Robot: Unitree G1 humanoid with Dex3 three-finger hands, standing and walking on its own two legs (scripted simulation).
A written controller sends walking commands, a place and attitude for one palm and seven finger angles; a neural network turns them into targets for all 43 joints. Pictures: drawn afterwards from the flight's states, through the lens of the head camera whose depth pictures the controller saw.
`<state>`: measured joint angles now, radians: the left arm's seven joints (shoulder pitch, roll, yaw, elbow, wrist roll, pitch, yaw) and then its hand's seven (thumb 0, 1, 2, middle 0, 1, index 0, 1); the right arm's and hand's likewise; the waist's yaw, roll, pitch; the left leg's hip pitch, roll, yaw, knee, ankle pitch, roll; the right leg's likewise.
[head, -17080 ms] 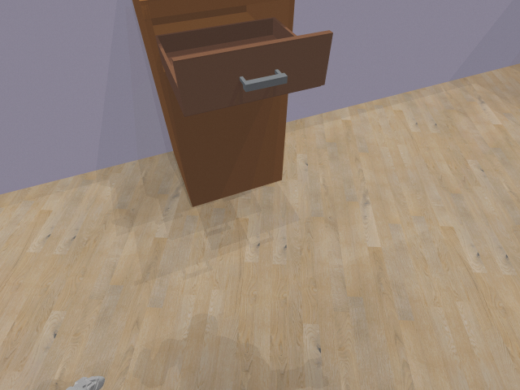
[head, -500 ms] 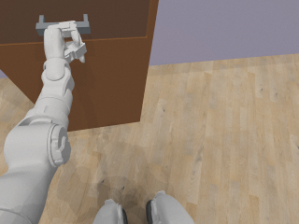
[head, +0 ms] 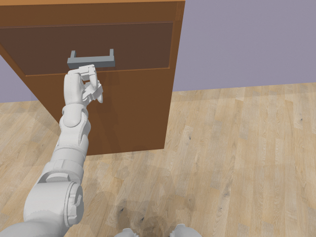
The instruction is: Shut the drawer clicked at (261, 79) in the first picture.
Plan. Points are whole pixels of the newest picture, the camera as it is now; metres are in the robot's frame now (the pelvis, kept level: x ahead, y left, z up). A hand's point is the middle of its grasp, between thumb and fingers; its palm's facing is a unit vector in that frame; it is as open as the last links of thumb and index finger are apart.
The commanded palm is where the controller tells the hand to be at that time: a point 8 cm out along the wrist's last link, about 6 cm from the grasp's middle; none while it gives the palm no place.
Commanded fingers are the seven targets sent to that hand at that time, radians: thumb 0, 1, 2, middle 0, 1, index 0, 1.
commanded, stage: draw the hand back to the body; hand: left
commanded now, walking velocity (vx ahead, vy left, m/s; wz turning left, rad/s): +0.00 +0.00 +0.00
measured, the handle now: (92, 57) +0.58 +0.16 +0.08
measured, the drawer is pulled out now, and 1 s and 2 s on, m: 0.00 0.00 0.00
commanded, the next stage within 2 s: step back with the hand held close in 1.26 s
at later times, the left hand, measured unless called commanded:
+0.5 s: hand (57, 137) +0.31 +0.17 +0.14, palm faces +0.12 -0.98 -0.17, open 3.3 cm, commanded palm +0.27 +0.22 +0.15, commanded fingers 0.00 0.90 0.90 -1.40 -1.60 -1.40 -1.60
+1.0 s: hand out of the picture +0.20 +0.24 +0.19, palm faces +0.36 -0.87 -0.35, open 3.3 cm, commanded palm +0.14 +0.28 +0.21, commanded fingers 0.00 0.90 0.90 -1.40 -1.60 -1.40 -1.60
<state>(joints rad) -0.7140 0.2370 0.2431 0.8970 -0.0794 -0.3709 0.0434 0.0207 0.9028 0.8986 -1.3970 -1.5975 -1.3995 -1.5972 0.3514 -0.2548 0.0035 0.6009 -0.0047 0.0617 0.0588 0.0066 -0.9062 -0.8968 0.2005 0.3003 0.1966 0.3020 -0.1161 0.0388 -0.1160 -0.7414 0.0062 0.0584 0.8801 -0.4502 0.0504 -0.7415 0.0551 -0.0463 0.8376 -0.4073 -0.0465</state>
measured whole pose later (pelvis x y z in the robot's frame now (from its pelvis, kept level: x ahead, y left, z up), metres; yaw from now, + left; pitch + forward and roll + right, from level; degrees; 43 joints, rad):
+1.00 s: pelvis +0.00 +0.01 +0.05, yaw +2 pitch -4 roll -1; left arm 0.44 0.32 0.22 -0.38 -0.08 -0.08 0.08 0.02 0.90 0.90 -1.40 -1.60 -1.40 -1.60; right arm 0.18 -0.24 0.04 0.61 0.01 -0.04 -0.04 0.01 -0.90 -0.90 0.20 0.30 0.20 0.30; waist 0.06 0.08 0.03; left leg -0.08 -0.03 0.04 0.42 -0.27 0.05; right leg -0.08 0.04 -0.04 0.38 -0.24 -0.03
